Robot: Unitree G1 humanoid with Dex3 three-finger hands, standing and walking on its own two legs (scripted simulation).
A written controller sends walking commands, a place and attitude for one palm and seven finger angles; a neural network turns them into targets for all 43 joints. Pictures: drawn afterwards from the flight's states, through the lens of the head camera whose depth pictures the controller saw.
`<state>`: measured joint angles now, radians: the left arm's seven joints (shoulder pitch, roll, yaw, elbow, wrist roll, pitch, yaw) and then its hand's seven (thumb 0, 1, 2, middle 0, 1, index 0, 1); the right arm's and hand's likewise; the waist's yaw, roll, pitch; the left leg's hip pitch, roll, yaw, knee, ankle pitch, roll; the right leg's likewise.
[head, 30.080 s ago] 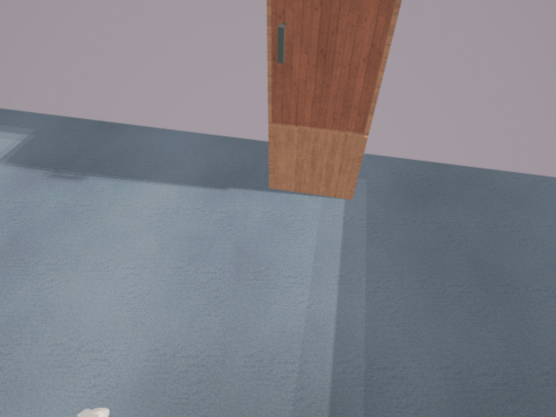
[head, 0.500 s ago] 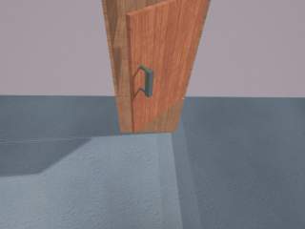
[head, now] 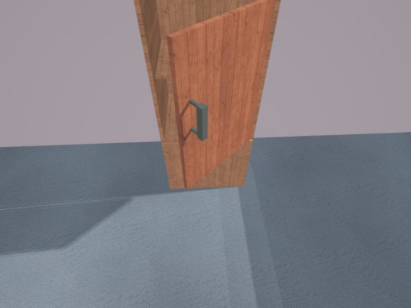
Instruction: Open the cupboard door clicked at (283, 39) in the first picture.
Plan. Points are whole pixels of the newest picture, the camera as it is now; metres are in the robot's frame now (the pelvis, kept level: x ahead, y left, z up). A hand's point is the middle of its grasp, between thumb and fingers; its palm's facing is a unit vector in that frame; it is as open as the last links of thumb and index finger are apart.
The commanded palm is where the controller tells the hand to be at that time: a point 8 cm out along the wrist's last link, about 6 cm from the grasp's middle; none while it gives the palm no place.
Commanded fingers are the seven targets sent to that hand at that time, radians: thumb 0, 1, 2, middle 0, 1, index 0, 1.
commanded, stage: let the arm hang, fingers relaxed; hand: left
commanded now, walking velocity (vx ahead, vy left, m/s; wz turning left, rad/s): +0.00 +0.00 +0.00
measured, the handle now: (197, 119) +0.61 +0.06 +0.00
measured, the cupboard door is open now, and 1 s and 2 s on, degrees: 42 42 42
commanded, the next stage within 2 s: look to check the result in 0.24 s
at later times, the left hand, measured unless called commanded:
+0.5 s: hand out of the picture +0.00 +0.16 -0.17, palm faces +0.04 -0.98 -0.18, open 7.4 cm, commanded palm none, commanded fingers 0.00 0.90 0.90 -0.20 -0.30 -0.20 -0.30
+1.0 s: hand out of the picture +0.03 +0.15 -0.17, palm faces +0.04 -0.98 -0.19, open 7.4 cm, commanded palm none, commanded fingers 0.00 0.90 0.90 -0.20 -0.30 -0.20 -0.30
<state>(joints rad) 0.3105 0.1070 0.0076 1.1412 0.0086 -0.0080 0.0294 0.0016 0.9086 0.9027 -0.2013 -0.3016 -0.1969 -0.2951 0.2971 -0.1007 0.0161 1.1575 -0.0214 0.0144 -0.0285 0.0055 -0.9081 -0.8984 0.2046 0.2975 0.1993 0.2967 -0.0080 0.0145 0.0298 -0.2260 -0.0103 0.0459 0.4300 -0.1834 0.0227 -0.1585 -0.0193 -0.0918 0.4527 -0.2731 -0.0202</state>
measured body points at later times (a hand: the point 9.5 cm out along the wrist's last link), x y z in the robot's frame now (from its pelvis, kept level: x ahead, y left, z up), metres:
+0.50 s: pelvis +0.02 -0.01 +0.00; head +0.04 -0.01 +0.45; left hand +0.00 +0.21 -0.16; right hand +0.01 -0.22 -0.16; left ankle +0.03 +0.10 -0.74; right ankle -0.02 -0.10 -0.74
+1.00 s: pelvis +0.04 -0.02 +0.00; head +0.05 -0.02 +0.45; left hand +0.03 +0.20 -0.16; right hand +0.04 -0.24 -0.16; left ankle +0.03 +0.10 -0.74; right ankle -0.02 -0.10 -0.74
